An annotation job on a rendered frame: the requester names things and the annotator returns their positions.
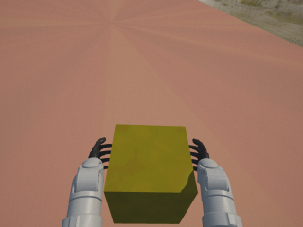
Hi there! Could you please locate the robot left hand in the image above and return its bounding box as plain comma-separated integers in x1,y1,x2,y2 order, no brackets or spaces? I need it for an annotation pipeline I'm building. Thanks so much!
88,137,112,169

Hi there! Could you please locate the carton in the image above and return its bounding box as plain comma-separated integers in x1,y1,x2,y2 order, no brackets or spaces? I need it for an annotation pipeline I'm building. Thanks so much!
103,124,198,224

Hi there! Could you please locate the left robot forearm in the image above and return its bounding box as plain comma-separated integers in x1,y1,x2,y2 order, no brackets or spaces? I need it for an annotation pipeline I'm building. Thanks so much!
62,157,104,227

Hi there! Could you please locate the robot right hand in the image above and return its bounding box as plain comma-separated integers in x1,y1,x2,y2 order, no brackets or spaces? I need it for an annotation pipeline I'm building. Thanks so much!
188,138,209,171

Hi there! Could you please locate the right robot forearm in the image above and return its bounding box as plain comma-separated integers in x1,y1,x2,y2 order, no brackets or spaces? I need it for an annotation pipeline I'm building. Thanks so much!
197,158,243,227

